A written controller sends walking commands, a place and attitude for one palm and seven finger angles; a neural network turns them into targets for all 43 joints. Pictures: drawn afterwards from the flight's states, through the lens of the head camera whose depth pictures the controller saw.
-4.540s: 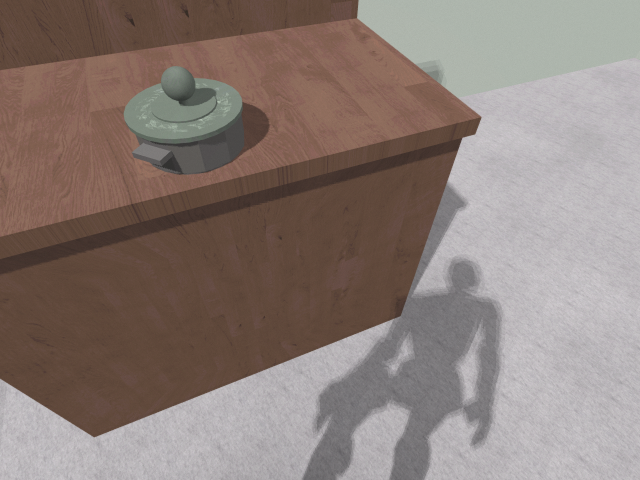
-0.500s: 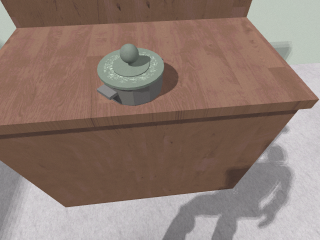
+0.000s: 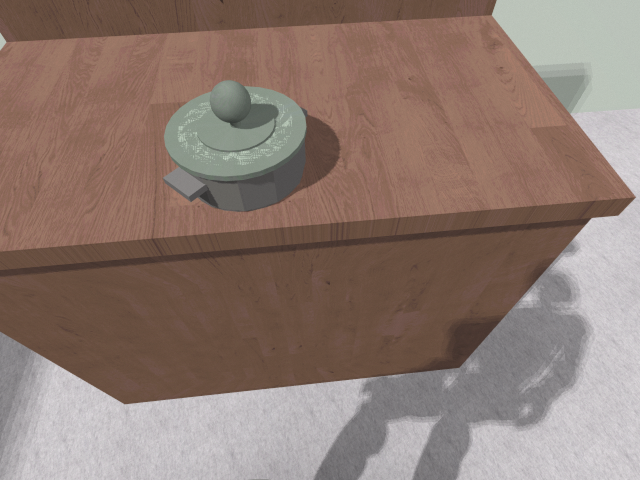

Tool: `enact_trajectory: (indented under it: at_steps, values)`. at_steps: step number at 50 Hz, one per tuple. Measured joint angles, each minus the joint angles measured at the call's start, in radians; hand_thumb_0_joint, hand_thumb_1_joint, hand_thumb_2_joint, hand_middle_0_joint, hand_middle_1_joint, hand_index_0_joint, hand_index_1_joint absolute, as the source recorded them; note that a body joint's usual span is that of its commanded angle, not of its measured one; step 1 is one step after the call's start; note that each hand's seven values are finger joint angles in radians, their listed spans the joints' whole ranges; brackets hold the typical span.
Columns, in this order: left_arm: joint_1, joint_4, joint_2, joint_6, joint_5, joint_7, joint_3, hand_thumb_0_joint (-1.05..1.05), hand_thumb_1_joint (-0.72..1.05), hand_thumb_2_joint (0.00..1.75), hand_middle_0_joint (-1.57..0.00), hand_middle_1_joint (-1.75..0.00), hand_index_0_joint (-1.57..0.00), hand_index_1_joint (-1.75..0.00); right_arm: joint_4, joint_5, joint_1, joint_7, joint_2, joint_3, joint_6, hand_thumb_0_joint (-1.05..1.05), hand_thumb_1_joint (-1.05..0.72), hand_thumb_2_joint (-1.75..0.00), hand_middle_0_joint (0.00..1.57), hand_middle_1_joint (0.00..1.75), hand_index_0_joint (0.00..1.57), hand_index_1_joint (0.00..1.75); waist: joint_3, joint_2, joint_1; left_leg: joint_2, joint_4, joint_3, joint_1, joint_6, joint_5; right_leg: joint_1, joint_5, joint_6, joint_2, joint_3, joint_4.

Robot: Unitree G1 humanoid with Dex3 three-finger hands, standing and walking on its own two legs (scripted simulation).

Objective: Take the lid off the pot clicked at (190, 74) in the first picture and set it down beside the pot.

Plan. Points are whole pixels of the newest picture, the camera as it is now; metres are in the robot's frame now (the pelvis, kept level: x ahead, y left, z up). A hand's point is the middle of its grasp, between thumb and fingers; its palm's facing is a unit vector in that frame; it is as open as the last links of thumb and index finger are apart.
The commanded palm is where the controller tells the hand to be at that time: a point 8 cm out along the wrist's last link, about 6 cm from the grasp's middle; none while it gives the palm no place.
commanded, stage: look again from close up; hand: left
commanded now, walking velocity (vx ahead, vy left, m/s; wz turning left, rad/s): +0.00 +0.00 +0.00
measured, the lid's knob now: (230, 102) +0.52 +0.14 +0.18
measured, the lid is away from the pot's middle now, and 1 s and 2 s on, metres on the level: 0.00 0.00 0.00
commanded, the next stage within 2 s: lift the closed hand beside the body in 0.72 s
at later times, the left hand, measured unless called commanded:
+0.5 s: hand out of the picture +0.08 +0.18 -0.17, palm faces +0.00 -0.97 -0.24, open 7.4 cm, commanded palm none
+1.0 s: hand (171, 443) +0.17 +0.20 -0.06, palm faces +0.24 -0.92 -0.31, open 6.8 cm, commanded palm +0.11 +0.24 -0.01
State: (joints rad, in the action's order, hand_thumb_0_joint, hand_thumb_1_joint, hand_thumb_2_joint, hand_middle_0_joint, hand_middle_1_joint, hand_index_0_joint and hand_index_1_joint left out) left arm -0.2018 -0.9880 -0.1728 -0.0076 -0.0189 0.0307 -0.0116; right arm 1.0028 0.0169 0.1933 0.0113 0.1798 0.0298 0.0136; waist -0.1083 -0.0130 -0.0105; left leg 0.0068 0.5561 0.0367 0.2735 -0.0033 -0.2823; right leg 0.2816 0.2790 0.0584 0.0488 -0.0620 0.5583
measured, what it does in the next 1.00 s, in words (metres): stands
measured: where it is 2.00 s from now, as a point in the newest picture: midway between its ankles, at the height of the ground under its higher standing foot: outside the picture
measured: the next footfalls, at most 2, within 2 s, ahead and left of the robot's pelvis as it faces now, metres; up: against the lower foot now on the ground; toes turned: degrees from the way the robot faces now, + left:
none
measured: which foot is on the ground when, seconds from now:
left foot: down 0.00-1.00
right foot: down 0.00-1.00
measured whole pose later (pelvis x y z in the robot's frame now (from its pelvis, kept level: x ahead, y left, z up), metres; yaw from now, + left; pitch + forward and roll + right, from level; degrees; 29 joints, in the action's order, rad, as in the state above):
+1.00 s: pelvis +0.02 -0.01 +0.01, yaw +2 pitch -2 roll +0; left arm -0.44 -0.26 -0.16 -0.02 -0.02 0.13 -0.06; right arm 0.84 -0.01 0.25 0.01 0.20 0.04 -0.19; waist 0.01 -0.02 0.00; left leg 0.01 0.48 -0.01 0.17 0.01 -0.28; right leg 0.16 0.29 0.04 0.05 -0.01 0.49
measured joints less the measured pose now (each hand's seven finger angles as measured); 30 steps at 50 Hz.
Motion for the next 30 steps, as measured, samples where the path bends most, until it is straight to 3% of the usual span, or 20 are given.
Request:
enact_trajectory:
  at_steps: [30]
  values:
    - [0.021,-0.030,-0.015,0.000,0.003,0.000,-0.005,0.00,0.90,0.90,-0.20,-0.30,-0.20,-0.30,0.045,-0.001,-0.015,0.004,-0.002,-0.006,-0.003,0.00,-0.91,-0.90,0.20,0.29,0.20,0.30,0.005,0.006,0.003,0.011,-0.044,-0.012,-0.060,0.015,-0.011,-0.061,0.016,-0.012,-0.009,0.015,-0.041]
